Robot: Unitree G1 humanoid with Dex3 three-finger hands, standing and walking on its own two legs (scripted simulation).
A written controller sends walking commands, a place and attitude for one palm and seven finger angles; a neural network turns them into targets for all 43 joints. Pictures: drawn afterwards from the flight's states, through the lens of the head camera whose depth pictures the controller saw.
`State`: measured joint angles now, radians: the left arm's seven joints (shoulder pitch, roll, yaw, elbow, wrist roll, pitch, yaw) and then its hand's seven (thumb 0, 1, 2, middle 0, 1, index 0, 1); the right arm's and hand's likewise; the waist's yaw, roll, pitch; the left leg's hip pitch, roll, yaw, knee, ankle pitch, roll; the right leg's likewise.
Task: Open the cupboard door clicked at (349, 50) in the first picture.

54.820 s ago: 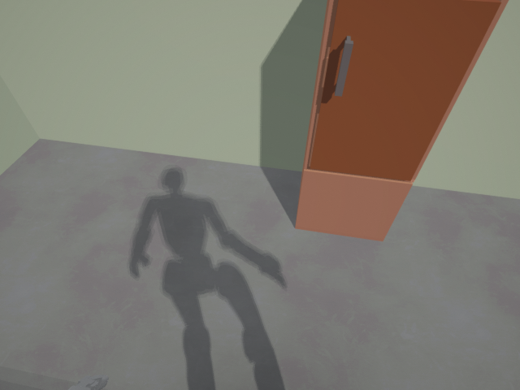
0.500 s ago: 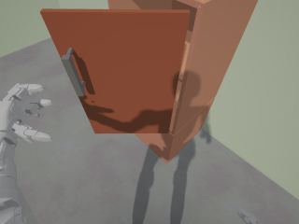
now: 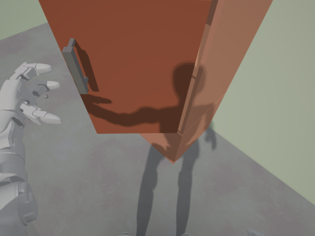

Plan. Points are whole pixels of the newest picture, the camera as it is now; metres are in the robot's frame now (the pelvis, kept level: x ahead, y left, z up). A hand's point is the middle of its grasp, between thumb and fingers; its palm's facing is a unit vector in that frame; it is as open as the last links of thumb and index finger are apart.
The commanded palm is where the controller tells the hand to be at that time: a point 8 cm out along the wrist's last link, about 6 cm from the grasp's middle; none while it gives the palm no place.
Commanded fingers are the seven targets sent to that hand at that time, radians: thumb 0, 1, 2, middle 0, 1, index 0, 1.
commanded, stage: move the hooked fingers beside the handle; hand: left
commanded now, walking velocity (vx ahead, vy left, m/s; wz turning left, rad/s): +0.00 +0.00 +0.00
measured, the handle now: (78, 67) +0.53 +0.22 +0.10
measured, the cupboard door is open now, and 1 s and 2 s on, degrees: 46 46 46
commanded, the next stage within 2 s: slide the fingers in behind the handle in 1.32 s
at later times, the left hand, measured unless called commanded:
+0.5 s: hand (49, 78) +0.47 +0.28 +0.11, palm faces +0.03 -1.00 -0.01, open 13.9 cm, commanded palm +0.45 +0.33 +0.10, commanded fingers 0.00 -0.50 0.30 -0.30 -1.20 -0.30 -1.20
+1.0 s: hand (46, 80) +0.47 +0.29 +0.11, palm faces +0.03 -1.00 +0.00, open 14.0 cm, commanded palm +0.45 +0.33 +0.10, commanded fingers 0.00 -0.50 0.30 -0.30 -1.20 -0.30 -1.20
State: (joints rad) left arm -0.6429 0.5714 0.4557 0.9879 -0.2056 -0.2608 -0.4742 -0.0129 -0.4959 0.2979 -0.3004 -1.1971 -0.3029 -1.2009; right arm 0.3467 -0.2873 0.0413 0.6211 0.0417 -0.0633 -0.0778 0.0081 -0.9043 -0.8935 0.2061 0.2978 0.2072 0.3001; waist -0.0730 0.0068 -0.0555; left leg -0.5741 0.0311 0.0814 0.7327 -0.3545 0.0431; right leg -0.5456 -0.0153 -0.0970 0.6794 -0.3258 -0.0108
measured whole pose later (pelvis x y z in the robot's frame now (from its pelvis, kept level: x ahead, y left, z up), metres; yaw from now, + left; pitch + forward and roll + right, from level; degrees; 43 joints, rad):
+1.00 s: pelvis +0.01 +0.00 -0.01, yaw -1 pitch +16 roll -3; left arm -0.81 0.71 0.52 1.16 -0.16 -0.29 -0.51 -0.01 -0.50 0.30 -0.30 -1.20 -0.30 -1.20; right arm 0.40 -0.29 0.04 0.61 0.03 0.08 -0.06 0.00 -0.90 -0.89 0.21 0.30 0.21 0.30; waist -0.13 0.01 -0.08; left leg -0.70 0.06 0.08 0.81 -0.40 0.05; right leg -0.66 0.01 -0.09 0.72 -0.34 -0.01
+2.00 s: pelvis +0.00 +0.00 -0.01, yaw -1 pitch +14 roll -3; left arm -0.80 0.59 0.41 1.12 -0.17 -0.30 -0.41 -0.01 -0.50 0.30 -0.30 -1.20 -0.30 -1.20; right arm 0.38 -0.29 0.04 0.61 0.03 0.06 -0.05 0.00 -0.91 -0.89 0.21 0.30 0.21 0.30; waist -0.12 0.02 -0.08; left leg -0.68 0.05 0.07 0.81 -0.39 0.05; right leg -0.64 0.00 -0.10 0.73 -0.34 -0.01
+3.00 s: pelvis +0.00 -0.01 -0.01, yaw -1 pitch +14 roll -2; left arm -0.81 0.49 0.38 1.11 -0.15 -0.32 -0.29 -0.01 -0.50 0.30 -0.29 -1.20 -0.30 -1.20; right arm 0.39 -0.27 0.03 0.63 0.03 0.06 -0.03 0.01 -0.91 -0.89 0.21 0.30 0.21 0.30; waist -0.12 0.02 -0.08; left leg -0.66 0.05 0.08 0.80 -0.39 0.03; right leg -0.63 0.01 -0.09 0.74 -0.35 -0.02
